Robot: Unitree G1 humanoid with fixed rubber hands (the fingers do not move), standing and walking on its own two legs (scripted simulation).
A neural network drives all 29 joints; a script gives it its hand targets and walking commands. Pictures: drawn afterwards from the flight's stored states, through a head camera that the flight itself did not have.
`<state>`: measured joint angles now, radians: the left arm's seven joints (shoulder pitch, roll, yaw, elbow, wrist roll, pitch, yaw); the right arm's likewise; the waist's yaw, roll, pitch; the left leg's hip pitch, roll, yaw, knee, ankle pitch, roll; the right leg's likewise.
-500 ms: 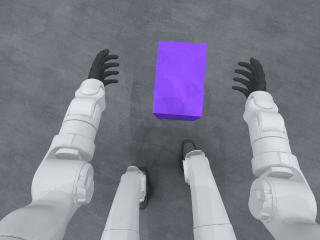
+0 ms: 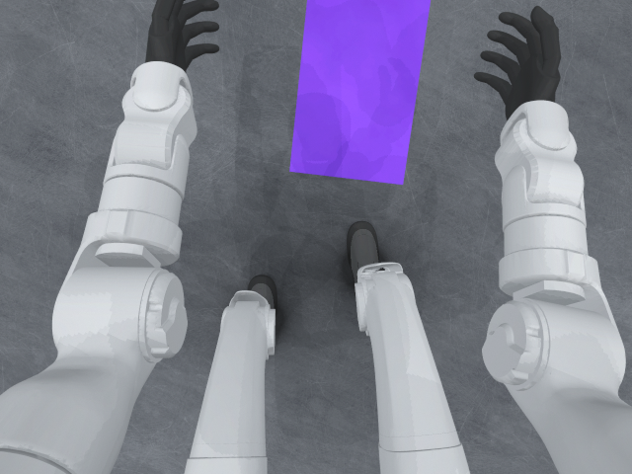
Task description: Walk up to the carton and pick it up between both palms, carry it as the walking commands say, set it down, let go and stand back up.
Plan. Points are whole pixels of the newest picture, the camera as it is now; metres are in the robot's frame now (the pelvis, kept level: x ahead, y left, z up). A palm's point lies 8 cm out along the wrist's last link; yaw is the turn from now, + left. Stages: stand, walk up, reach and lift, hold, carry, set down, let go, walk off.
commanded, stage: reach and lift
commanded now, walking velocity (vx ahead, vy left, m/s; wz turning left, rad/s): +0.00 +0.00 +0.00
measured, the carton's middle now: (350, 104) +0.52 -0.11 -0.50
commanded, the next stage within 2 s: none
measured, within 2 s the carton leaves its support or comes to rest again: neither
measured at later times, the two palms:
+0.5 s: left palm (228, 97) +0.52 +0.08 -0.33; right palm (470, 117) +0.45 -0.28 -0.34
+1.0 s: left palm (241, 125) +0.50 +0.09 -0.44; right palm (431, 141) +0.43 -0.25 -0.45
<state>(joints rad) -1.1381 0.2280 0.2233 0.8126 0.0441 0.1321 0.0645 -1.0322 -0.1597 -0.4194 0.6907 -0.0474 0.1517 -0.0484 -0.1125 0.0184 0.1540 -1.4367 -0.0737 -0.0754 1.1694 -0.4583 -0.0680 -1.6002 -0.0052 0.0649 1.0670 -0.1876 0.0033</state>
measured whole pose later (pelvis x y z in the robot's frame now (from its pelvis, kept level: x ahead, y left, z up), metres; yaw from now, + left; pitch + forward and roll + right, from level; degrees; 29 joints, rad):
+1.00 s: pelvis -0.06 +0.02 -0.24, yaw +4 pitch +32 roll +2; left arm -1.54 0.30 -0.03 1.09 -0.19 0.16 0.14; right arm -1.42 -0.38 -0.29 1.12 0.14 0.09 -0.10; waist -0.15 0.04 0.52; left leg -2.04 -0.16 -0.05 2.15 -0.67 -0.10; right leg -2.21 -0.02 0.09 1.98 -0.33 0.05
